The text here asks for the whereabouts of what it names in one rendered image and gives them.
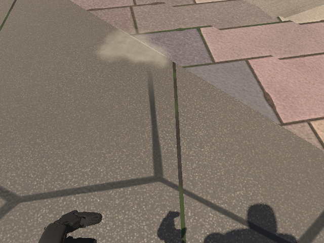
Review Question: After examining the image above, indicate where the left robot hand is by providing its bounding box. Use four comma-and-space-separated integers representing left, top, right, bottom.
38, 210, 102, 243

